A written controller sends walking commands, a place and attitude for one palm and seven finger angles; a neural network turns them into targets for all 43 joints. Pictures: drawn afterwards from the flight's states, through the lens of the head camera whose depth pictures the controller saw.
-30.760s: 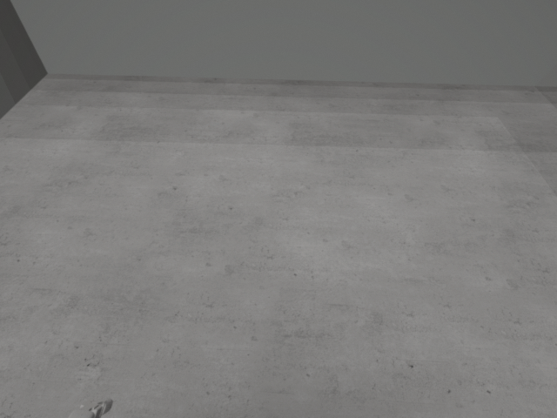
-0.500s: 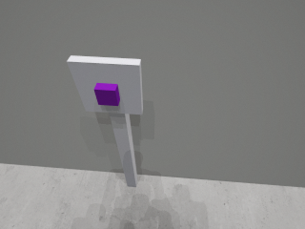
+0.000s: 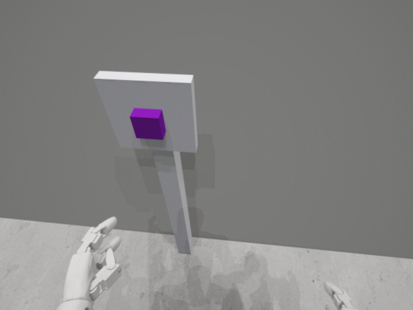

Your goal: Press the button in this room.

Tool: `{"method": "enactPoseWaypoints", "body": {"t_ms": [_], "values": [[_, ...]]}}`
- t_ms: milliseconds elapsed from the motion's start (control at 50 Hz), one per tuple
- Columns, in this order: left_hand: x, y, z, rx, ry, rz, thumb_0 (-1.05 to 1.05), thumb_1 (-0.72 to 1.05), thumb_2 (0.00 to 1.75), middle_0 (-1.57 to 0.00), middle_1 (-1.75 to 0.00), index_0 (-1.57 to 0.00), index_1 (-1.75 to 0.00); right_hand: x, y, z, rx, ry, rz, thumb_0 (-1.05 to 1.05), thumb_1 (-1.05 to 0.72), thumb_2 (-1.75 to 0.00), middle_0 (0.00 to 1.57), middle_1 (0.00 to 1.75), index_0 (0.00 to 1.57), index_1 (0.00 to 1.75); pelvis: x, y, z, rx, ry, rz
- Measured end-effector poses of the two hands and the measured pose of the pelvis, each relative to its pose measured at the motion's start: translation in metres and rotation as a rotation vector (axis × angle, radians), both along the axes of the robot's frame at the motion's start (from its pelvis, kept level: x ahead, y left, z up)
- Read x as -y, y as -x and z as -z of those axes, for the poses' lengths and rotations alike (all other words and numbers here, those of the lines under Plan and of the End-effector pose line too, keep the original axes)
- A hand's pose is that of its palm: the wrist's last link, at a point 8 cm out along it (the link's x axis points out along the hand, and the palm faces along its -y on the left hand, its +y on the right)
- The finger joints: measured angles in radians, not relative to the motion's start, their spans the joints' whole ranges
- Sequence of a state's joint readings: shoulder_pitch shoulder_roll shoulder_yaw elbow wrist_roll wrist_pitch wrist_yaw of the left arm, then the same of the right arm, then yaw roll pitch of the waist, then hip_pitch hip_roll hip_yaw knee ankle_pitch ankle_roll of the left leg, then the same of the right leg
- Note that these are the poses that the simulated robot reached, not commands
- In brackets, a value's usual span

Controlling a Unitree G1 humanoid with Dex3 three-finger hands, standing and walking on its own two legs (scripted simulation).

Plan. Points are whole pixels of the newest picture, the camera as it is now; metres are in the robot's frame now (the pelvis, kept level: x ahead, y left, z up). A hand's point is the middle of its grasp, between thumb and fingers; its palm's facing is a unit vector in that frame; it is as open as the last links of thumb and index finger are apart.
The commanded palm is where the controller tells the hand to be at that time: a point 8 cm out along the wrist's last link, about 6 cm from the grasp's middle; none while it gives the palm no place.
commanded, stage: raise the hand and make a fist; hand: left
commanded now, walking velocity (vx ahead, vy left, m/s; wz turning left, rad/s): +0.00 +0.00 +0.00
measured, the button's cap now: (149, 123) +0.48 +0.15 +0.12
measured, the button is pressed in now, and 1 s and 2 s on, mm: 0 0 0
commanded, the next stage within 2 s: aim a knuckle at the button in 1.78 s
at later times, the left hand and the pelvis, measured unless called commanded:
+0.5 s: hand (120, 281) +0.18 +0.16 +0.01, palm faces -0.11 -0.99 -0.04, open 3.5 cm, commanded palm +0.15 +0.23 +0.02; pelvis -0.02 -0.02 -0.05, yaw +0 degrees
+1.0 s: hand (90, 255) +0.20 +0.20 +0.07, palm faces -0.03 -1.00 -0.06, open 3.1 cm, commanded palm +0.18 +0.26 +0.08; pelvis -0.01 +0.01 -0.02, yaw +0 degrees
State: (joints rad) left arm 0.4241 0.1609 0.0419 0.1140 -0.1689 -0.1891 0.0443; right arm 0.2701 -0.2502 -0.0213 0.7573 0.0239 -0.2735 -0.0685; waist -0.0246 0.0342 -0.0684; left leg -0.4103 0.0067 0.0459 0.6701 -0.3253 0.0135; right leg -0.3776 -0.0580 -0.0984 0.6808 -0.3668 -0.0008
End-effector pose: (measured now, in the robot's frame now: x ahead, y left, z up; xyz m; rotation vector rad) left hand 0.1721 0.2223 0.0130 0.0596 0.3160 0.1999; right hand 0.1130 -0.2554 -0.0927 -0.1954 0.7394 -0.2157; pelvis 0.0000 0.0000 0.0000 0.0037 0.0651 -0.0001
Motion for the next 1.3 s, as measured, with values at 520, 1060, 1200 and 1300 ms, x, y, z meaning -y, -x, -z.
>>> {"method": "enactPoseWaypoints", "body": {"t_ms": [520,1060,1200,1300], "values": [[0.004,0.005,-0.007,0.246,0.039,0.312,0.02,0.9,0.9,-0.99,-1.15,-0.98,-1.15,-0.03,-0.029,0.029,0.074,-0.078,-0.09,0.01,-0.91,-0.9,0.21,0.3,0.21,0.3,0.015,0.024,0.047,-0.108,0.037,-0.001],[-0.037,-0.014,-0.064,0.325,0.005,0.247,0.02,0.9,0.9,-1.3,-1.49,-1.3,-1.5,-0.042,-0.064,-0.034,0.23,-0.011,-0.14,0.01,-0.91,-0.9,0.2,0.3,0.2,0.3,-0.011,0.005,0.015,-0.017,0.042,-0.001],[-0.047,-0.02,-0.079,0.332,-0.004,0.243,0.02,0.89,0.9,-1.3,-1.5,-1.3,-1.5,-0.058,-0.069,-0.036,0.224,-0.037,-0.186,0.01,-0.91,-0.9,0.21,0.3,0.2,0.3,-0.013,0.002,0.009,0.007,0.04,-0.006],[-0.053,-0.027,-0.09,0.344,-0.009,0.245,0.02,0.89,0.9,-1.3,-1.5,-1.3,-1.5,-0.057,-0.063,-0.035,0.201,-0.034,-0.19,0.01,-0.91,-0.9,0.21,0.3,0.2,0.3,-0.012,0.002,0.005,0.024,0.039,-0.008]]}}
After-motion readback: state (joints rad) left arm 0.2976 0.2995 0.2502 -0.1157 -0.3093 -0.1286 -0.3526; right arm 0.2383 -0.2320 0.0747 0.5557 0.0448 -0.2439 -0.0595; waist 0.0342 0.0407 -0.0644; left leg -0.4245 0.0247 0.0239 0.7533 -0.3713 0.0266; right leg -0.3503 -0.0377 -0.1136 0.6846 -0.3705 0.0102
